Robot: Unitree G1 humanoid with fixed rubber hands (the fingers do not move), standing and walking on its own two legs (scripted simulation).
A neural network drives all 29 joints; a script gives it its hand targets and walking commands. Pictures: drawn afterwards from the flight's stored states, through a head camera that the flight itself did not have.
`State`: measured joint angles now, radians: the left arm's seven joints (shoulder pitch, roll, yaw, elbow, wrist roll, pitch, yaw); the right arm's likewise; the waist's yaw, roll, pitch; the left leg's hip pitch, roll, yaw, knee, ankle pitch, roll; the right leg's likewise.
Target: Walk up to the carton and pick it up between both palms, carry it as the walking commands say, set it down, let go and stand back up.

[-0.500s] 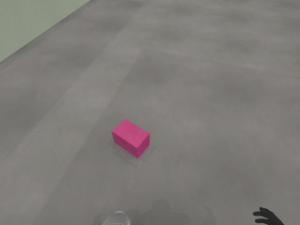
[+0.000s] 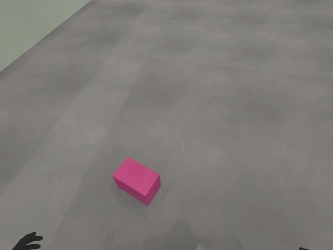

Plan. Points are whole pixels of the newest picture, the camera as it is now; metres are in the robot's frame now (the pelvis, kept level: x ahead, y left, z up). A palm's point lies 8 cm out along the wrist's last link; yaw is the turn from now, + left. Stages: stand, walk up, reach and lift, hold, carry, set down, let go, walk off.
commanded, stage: walk up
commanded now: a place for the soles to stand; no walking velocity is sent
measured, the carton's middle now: (137, 180) +0.59 +0.17 -0.68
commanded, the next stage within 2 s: none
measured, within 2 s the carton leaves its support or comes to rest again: neither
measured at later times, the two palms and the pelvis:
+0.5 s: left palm (39, 213) +0.24 +0.35 -0.09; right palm (298, 212) +0.20 -0.34 -0.07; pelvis +0.14 +0.01 -0.01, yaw +0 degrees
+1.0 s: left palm (49, 187) +0.31 +0.33 -0.08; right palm (271, 180) +0.30 -0.31 -0.08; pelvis +0.18 +0.01 +0.01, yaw +1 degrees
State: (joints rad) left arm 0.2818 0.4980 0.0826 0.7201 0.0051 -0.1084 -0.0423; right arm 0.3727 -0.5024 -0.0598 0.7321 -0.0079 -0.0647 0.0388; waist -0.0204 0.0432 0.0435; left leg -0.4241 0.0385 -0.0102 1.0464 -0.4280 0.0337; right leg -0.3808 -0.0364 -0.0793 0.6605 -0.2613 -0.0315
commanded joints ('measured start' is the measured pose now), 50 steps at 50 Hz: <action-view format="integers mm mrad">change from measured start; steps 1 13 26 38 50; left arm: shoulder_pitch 77 27 54 -172 -272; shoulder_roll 222 170 249 149 110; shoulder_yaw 65 4 43 -21 -45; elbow -38 -86 25 119 240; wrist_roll -10 3 10 -8 -9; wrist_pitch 0 33 23 46 62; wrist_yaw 18 30 45 49 43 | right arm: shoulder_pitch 46 113 -51 -164 -298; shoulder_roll -174 -306 -88 -126 -103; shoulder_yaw -45 -110 -6 12 26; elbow -31 -34 -47 137 246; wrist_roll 3 5 13 12 7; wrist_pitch -19 -42 21 10 25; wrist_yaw -2 -6 -38 -45 -38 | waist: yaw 47 -76 39 10 20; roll -201 64 -192 -69 -43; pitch -6 -35 -97 -104 -69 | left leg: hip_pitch -249 407 -88 147 189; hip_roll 74 431 1 59 80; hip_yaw -23 -642 47 -49 -68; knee -60 -780 -163 -441 -624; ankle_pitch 36 -238 -134 319 281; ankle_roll -21 260 -3 21 16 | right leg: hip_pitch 223 -465 127 111 187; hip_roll -267 -18 -339 -137 -112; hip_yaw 333 158 557 196 136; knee -321 490 -273 -96 -226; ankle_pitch -3 -271 -7 227 139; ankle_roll -210 -2 -192 -67 -16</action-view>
